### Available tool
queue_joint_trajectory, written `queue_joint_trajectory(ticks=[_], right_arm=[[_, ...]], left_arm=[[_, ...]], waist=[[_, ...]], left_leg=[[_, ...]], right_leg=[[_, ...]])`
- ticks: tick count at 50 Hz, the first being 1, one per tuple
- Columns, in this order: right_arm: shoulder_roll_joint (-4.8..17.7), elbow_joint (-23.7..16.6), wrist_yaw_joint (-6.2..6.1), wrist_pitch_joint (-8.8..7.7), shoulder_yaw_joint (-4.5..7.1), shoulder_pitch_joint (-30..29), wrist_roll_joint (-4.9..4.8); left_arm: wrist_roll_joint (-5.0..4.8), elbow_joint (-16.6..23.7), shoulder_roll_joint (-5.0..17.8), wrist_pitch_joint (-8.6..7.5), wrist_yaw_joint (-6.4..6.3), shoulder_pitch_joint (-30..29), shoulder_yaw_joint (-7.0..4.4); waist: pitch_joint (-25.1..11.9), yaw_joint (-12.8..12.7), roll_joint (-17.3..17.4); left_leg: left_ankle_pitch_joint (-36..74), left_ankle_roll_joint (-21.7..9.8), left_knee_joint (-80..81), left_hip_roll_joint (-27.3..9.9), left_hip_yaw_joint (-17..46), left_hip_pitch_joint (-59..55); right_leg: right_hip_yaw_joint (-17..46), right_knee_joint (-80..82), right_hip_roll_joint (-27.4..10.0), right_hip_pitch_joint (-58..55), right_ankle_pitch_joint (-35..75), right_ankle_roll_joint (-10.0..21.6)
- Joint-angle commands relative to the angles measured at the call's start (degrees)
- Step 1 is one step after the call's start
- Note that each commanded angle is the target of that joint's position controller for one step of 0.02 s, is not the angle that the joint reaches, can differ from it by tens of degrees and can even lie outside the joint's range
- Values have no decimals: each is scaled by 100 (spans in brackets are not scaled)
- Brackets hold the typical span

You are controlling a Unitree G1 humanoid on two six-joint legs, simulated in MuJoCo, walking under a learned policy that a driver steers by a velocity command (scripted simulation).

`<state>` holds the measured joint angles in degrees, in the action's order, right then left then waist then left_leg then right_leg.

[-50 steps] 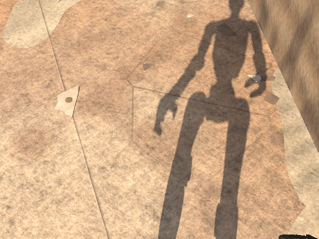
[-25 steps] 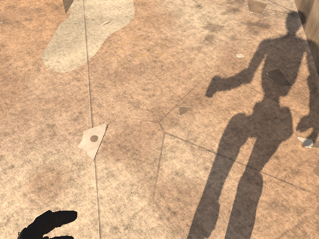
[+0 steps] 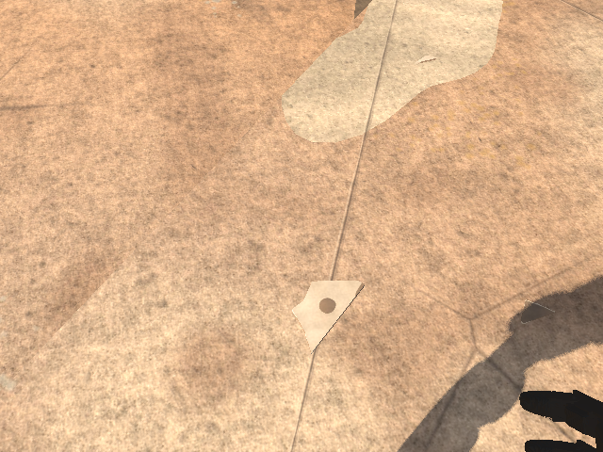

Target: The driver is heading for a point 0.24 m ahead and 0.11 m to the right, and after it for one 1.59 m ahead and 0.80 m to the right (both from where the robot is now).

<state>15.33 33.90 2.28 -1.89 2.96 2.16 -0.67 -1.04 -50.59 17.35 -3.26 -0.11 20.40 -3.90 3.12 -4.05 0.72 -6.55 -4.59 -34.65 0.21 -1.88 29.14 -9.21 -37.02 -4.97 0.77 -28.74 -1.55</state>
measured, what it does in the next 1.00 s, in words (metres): walks ahead, turning right: right foot, then left foot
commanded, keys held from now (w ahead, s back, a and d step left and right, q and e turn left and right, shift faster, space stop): w+e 1.00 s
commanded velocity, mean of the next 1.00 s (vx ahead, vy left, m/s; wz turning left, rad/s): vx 0.50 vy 0.00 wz -0.42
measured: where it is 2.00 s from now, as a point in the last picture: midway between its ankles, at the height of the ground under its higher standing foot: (512, 252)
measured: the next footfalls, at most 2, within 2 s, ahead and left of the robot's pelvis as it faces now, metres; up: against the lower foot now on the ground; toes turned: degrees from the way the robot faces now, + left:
right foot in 0.52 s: +0.43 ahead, -0.16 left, +0.00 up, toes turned -16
left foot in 0.98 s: +0.76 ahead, -0.07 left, +0.00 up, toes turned -34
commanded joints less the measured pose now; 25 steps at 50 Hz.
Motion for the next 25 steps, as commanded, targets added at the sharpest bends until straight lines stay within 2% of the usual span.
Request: queue_joint_trajectory(ticks=[1,2,3,4,5,7,10,12,15,17,20,21,23,24,25], right_arm=[[1256,119,-119,-63,419,2333,53],[1094,214,-109,-119,346,2050,81],[936,265,-109,-160,294,1680,58],[734,278,-94,-195,242,1359,80],[580,267,-87,-245,200,1160,120],[528,365,-83,-375,214,1032,125],[603,571,-149,-461,254,1070,191],[620,672,-200,-462,255,1136,195],[734,776,-254,-443,271,1192,157],[821,913,-284,-399,299,1419,119],[923,1081,-309,-259,345,1660,42],[968,1104,-325,-203,360,1661,19],[1134,1078,-383,-106,400,1547,-5],[1213,1056,-418,-54,416,1491,-14],[1261,1035,-446,-10,417,1400,-24]], left_arm=[[-112,439,712,-285,96,4,-9],[-268,674,854,-315,111,-552,-67],[-193,698,751,-318,73,-714,-42],[-77,662,724,-278,50,-731,-67],[-73,569,679,-185,54,-482,-82],[-92,448,440,-14,38,-218,-58],[-69,540,325,82,3,-541,-57],[-45,601,279,54,35,-753,-52],[-16,747,151,9,144,-1255,12],[-5,912,62,5,213,-1637,66],[-5,1188,74,4,330,-2026,85],[-6,1270,101,4,373,-2069,75],[-13,1352,257,29,421,-1862,-3],[-18,1318,395,52,419,-1509,-80],[-32,1182,635,64,388,-811,-214]], waist=[[-2594,1246,599],[-1614,1192,541],[-1114,934,279],[-789,724,315],[-695,504,428],[-594,323,399],[-227,328,249],[-143,385,237],[18,573,186],[174,746,106],[279,858,98],[252,824,138],[-58,597,369],[-319,371,497],[-697,-39,488]], left_leg=[[-700,-1547,1377,-2301,4223,-5193],[-254,-1276,1488,-2094,3152,-4442],[184,-1058,1600,-1829,2438,-3626],[491,-938,1781,-1621,1944,-2982],[604,-861,2019,-1483,1582,-2536],[707,-880,2414,-1447,1172,-2100],[1059,-782,2678,-1387,515,-2008],[1204,-658,2719,-1283,107,-2162],[1218,-488,2815,-1208,-383,-2269],[1313,-463,2801,-1342,-526,-2588],[1855,-418,2468,-1566,-671,-3359],[2310,-376,2272,-1620,-731,-3547],[4191,-242,1587,-1629,-889,-3744],[5085,-169,993,-1605,-944,-3753],[5353,-50,17,-1487,-1027,-3498]], right_leg=[[1502,-3994,356,3934,-594,257],[1439,-3992,153,4327,-141,300],[1367,-3573,-114,4197,402,300],[1346,-3265,-260,3971,744,256],[1426,-3148,-372,3584,1041,227],[1445,-3006,-385,3313,1354,136],[1616,-2477,-332,3781,2058,17],[1628,-1857,-253,3930,2738,9],[1279,-814,-149,3758,3516,78],[1109,-381,-111,3850,3580,160],[888,6,-29,4176,3063,338],[773,82,41,4149,2780,418],[417,93,380,3570,2169,635],[260,42,603,3056,1860,766],[216,224,820,2098,1874,945]])
Velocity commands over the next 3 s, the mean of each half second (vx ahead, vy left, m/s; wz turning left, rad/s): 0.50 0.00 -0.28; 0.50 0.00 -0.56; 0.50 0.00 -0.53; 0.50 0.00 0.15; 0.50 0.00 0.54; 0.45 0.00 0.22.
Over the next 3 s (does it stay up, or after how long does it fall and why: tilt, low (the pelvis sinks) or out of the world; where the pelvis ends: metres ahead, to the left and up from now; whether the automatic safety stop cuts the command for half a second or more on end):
stays up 1.46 -0.71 0.01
